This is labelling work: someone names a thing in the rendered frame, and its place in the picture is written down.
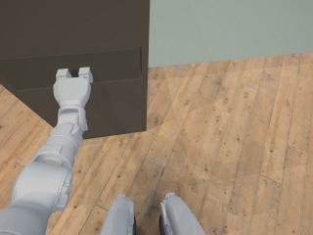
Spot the left robot upper arm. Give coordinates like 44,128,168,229
0,161,74,235

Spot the cabinet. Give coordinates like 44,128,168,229
0,0,151,140

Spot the left robot thigh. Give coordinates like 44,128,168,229
100,198,134,235

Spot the handle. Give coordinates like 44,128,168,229
71,70,77,77

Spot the drawer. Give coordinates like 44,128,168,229
0,47,141,90

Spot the robot left hand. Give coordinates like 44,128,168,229
53,67,93,131

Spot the robot left forearm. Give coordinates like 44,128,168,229
11,105,86,203

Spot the robot right shin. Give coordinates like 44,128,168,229
163,192,175,235

